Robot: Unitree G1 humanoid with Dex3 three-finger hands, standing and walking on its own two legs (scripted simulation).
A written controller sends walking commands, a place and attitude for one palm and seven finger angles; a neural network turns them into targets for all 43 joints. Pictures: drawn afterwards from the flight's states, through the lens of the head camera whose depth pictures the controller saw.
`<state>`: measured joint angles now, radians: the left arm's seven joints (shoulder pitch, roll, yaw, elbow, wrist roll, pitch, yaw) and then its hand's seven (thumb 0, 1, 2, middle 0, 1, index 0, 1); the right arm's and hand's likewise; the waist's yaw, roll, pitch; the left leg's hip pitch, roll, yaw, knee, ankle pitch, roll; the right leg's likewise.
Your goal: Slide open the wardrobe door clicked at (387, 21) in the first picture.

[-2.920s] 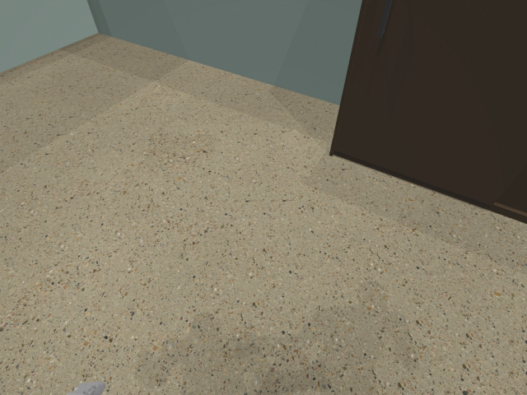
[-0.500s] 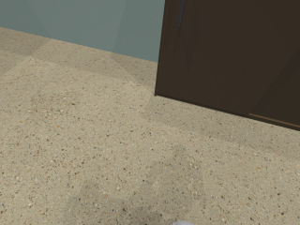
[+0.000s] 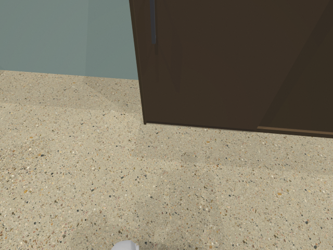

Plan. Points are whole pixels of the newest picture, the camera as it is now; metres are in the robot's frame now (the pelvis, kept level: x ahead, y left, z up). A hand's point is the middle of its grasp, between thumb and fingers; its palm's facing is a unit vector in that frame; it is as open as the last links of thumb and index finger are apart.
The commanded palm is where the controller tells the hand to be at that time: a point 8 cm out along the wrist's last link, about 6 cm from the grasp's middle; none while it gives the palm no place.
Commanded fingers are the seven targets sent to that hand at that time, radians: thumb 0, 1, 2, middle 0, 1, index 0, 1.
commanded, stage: walk to a spot facing it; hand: left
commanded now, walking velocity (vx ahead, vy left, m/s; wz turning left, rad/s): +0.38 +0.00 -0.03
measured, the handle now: (153, 7) +1.06 +0.08 +0.11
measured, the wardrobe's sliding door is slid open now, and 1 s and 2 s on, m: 0.00 0.00 0.00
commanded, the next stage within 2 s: take the last steps up to it in 0.40 s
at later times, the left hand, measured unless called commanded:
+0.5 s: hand (94, 205) +0.27 +0.23 -0.17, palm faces -0.07 -0.99 -0.15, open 7.3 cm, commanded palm none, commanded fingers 0.00 0.90 0.90 -0.20 -0.30 -0.20 -0.30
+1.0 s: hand (119, 162) +0.42 +0.18 -0.17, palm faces -0.06 -0.98 -0.19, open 7.2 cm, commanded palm none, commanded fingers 0.00 0.90 0.90 -0.20 -0.30 -0.20 -0.30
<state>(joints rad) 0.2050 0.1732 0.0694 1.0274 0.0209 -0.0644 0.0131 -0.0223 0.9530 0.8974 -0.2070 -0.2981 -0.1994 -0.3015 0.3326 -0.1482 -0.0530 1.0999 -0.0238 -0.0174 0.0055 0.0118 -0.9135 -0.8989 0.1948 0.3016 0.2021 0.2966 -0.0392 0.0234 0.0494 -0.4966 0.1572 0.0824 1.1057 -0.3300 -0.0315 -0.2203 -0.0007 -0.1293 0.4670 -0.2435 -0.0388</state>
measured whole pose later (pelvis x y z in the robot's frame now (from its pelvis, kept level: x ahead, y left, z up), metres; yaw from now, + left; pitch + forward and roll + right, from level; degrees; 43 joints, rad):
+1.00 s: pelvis +0.37 +0.00 +0.00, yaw -7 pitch +0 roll -1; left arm 0.26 0.17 0.05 1.08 0.03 -0.05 0.01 -0.01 0.94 0.90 -0.20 -0.30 -0.20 -0.30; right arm 0.24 -0.18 -0.07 1.06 -0.02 -0.01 0.01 0.01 -0.94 -0.90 0.19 0.30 0.20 0.30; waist 0.00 0.02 0.01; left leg -0.45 0.14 0.11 0.78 -0.30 -0.03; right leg -0.17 -0.04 -0.22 0.41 -0.23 -0.03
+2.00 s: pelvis +0.58 +0.01 +0.00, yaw -6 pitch -1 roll -2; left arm 0.21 0.20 0.06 1.04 0.02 0.05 0.04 0.00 0.92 0.90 -0.20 -0.30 -0.20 -0.30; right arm 0.12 -0.17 -0.04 0.98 -0.02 0.01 -0.03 0.01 -0.92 -0.90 0.19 0.30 0.20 0.30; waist 0.04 -0.04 0.09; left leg -0.31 0.03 0.09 0.57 -0.25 0.05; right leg -0.36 -0.04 -0.04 0.85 -0.48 0.03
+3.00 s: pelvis +0.53 +0.03 -0.01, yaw -7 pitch +0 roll -1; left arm 0.32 0.18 0.01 1.07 0.02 0.00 0.04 0.00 0.91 0.90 -0.20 -0.30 -0.20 -0.30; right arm 0.21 -0.18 0.00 0.98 -0.02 -0.01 -0.02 0.01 -0.94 -0.90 0.19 0.30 0.20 0.30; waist 0.03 0.00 0.02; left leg -0.26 0.01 0.06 0.63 -0.37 0.04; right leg -0.19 -0.10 -0.03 0.56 -0.37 0.06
